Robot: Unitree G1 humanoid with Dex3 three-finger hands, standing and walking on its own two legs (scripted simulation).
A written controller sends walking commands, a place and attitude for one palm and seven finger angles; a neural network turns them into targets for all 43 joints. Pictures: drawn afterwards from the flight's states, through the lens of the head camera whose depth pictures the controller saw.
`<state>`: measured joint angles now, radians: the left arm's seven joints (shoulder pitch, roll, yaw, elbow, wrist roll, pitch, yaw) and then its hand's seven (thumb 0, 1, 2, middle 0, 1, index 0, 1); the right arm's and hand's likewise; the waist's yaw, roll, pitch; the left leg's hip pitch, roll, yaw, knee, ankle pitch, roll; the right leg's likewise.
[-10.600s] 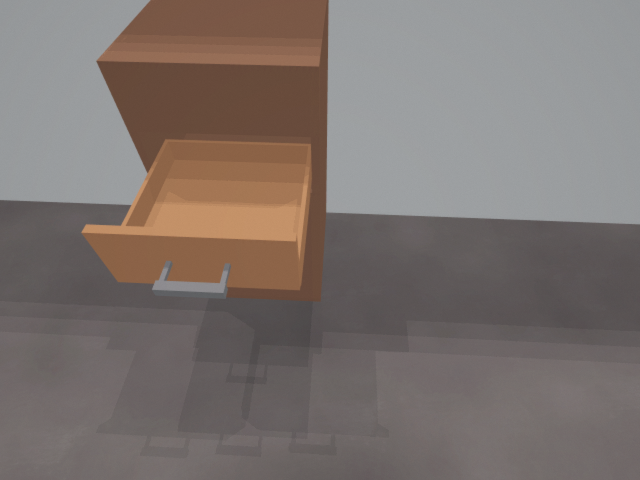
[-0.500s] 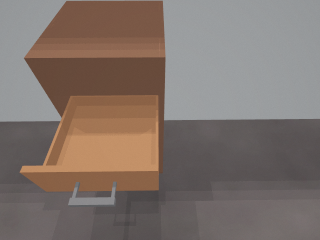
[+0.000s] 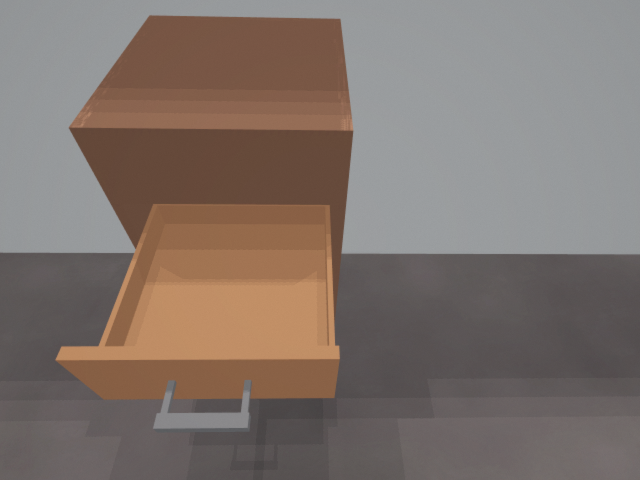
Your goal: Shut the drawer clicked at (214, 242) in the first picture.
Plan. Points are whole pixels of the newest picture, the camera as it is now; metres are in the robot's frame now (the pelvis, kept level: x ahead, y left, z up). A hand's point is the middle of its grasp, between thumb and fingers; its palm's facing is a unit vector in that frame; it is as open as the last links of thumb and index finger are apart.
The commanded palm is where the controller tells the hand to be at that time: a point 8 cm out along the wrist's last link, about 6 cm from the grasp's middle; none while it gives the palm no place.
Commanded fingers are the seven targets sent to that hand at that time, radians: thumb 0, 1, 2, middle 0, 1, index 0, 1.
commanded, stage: come to a stop and stand still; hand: left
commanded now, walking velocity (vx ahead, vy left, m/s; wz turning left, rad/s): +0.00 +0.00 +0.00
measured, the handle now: (206, 405) +0.24 +0.18 -0.12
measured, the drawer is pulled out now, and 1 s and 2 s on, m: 0.30 0.30 0.30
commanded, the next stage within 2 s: look again from close up in 1.46 s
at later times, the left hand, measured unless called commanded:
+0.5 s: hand out of the picture +0.05 +0.19 -0.17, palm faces +0.02 -0.98 -0.21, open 7.3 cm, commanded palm none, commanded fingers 0.00 0.90 0.90 -0.20 -0.30 -0.20 -0.30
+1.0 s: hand out of the picture +0.02 +0.15 -0.16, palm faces +0.00 -0.98 -0.20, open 7.4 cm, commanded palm none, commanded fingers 0.00 0.90 0.90 -0.20 -0.30 -0.20 -0.30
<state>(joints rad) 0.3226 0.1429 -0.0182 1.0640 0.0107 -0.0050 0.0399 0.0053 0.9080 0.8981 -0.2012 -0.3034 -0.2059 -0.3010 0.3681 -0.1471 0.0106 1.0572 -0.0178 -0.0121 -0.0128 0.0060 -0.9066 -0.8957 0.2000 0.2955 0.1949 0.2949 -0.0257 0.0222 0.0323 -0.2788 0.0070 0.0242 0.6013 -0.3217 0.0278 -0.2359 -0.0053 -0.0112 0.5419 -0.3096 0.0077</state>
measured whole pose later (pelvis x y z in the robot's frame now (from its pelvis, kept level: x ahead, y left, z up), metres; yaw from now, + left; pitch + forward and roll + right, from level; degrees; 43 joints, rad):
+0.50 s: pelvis +0.03 +0.01 +0.01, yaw -1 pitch -1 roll +0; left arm 0.28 0.16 -0.01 1.04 0.01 0.00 0.05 0.00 0.91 0.90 -0.20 -0.30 -0.20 -0.30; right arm 0.26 -0.17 0.01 1.08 -0.01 -0.03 -0.03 0.01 -0.91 -0.90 0.20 0.30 0.20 0.30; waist 0.00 -0.01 0.03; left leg -0.15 -0.04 0.05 0.47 -0.31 0.05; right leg -0.15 -0.05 0.02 0.49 -0.33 0.04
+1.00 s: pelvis +0.02 -0.02 +0.01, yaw -1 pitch -1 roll +0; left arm 0.31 0.16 -0.02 1.06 0.01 0.00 0.04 0.00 0.91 0.90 -0.20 -0.30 -0.20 -0.30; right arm 0.27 -0.15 0.02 1.13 -0.01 -0.02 -0.02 0.00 -0.91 -0.90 0.20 0.30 0.20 0.30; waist 0.00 -0.01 0.04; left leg -0.15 0.00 0.04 0.44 -0.27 0.00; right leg -0.15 -0.01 0.00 0.46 -0.30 0.00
